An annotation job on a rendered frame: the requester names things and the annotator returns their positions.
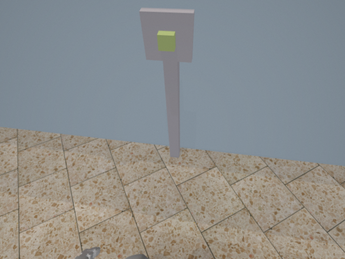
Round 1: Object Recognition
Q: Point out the button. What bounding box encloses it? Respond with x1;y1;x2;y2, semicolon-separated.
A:
157;31;176;52

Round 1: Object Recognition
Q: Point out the left robot hand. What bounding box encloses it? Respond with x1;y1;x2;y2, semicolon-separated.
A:
75;247;100;259

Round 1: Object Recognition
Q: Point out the panel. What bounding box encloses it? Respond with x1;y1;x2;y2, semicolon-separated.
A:
139;8;195;158

